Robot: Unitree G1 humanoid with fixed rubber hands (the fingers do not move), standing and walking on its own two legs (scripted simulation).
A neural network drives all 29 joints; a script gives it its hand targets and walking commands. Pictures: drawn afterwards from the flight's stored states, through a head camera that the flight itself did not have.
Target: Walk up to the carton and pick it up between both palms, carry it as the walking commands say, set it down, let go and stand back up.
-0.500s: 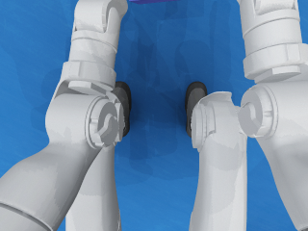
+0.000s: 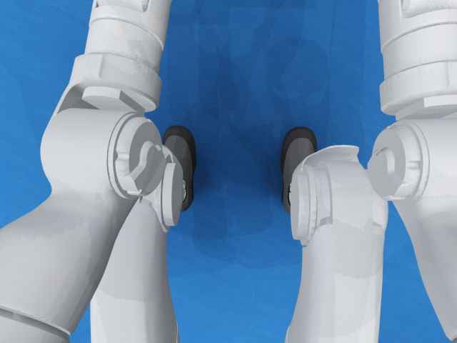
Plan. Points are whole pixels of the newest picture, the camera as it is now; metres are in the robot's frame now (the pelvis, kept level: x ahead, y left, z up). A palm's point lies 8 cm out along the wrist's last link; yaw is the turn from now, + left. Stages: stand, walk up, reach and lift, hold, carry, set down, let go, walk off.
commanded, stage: set down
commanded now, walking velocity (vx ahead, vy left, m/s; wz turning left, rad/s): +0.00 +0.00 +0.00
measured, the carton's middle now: out of the picture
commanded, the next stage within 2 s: none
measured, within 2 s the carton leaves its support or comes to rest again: rests again in 0.72 s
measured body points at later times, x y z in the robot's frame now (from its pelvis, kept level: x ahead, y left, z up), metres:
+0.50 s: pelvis +0.01 +0.00 -0.01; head +0.41 -0.02 +0.17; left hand +0.57 +0.10 -0.24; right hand +0.57 -0.16 -0.25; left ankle +0.12 +0.15 -0.38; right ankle +0.12 -0.12 -0.38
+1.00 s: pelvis +0.01 +0.01 -0.02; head +0.41 -0.01 +0.16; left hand +0.57 +0.11 -0.25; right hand +0.57 -0.15 -0.26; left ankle +0.12 +0.15 -0.38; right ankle +0.12 -0.12 -0.38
